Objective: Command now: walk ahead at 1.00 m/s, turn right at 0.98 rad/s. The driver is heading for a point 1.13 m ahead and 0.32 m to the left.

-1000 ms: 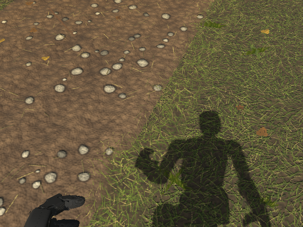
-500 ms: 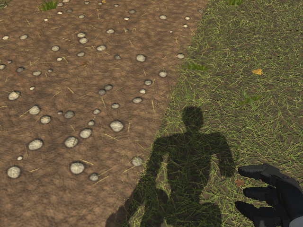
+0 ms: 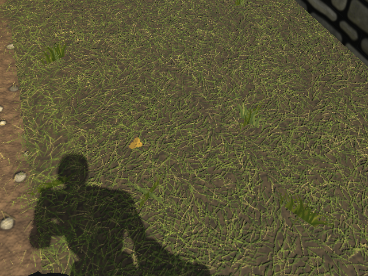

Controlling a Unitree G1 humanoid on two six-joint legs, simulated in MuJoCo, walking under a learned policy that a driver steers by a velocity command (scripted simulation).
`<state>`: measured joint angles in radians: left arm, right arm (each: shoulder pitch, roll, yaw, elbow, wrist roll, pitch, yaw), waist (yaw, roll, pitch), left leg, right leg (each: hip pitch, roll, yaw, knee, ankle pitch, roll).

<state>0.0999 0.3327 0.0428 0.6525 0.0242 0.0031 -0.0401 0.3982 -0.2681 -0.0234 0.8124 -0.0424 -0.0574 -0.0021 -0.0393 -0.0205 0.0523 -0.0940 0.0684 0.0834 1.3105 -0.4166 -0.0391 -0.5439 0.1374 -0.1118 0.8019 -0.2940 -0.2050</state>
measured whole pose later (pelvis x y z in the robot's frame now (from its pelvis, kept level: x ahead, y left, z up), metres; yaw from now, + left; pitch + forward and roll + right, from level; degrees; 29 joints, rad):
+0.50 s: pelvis +0.49 +0.07 +0.03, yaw +8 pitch +0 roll +1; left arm 0.24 0.28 0.00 0.76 0.05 -0.10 0.00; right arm 0.32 -0.33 -0.06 0.80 -0.01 -0.02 0.02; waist -0.04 -0.01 0.04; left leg -0.38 -0.17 0.05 0.57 -0.19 0.15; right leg -0.29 0.04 0.04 1.36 -0.31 -0.03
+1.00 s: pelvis +0.96 +0.13 +0.05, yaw +34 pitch +2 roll -2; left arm 0.32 0.33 0.05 0.76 0.04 -0.09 0.02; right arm 0.19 -0.39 -0.08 0.71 -0.03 0.00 0.05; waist 0.02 0.06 0.00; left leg -0.58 0.01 0.00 1.28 -0.29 0.09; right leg -0.19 -0.02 -0.12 0.43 -0.28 0.02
